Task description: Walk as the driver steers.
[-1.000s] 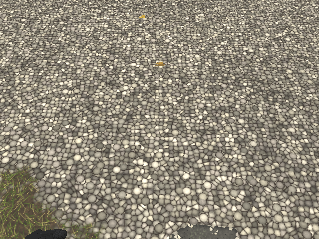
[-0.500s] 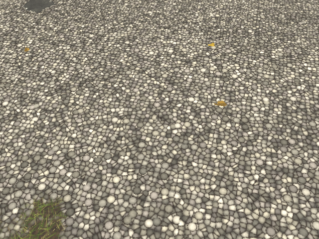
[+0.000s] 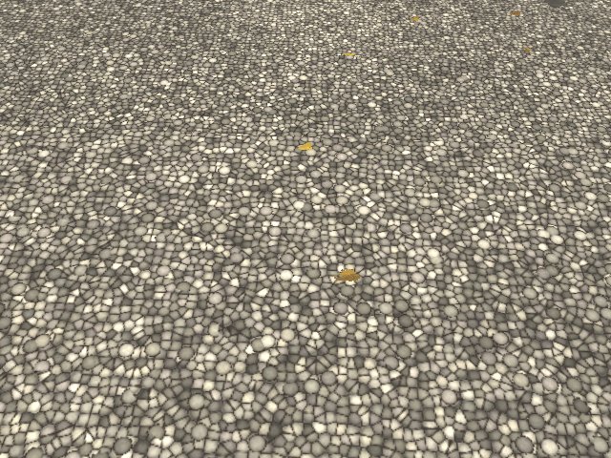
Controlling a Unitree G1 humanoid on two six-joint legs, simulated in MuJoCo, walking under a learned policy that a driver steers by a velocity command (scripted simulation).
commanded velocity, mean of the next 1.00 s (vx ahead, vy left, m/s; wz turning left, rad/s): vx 0.17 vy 0.00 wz -0.34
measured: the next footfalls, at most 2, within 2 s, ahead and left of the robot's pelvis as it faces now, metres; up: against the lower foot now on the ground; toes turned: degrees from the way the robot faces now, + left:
right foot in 0.22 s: +0.29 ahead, -0.16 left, +0.00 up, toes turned -15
left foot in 0.68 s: +0.37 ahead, +0.06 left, +0.00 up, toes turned -21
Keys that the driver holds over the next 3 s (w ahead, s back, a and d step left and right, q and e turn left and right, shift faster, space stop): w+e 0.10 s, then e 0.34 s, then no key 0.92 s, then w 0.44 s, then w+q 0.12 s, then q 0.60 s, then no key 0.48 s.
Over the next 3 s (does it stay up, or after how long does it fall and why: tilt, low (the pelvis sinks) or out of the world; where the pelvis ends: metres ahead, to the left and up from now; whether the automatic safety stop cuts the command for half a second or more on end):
stays up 0.63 -0.12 -0.01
